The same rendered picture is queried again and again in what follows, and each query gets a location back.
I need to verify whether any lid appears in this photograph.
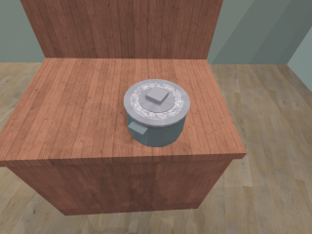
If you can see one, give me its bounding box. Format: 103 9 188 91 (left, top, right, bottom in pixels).
123 79 190 128

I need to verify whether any table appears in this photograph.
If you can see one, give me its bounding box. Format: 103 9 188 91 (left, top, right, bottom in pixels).
0 0 247 215

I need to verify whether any pot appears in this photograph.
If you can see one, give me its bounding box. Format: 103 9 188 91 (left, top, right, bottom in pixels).
127 113 186 147

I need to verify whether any knob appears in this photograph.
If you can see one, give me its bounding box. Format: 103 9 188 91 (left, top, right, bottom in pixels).
145 86 169 104

